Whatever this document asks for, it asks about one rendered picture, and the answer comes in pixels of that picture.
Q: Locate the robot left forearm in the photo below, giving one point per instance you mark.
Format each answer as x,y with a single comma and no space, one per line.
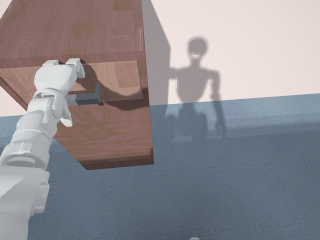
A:
32,139

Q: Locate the left robot hand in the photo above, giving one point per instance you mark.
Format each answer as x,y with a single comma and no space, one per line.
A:
61,78

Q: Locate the drawer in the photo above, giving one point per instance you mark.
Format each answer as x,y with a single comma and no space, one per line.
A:
118,80

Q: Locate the robot left upper arm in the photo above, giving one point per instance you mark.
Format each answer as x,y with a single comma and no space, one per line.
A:
23,193

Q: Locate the handle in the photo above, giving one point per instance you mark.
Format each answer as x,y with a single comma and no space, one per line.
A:
85,98

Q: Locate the cabinet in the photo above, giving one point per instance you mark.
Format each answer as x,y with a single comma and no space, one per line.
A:
111,134

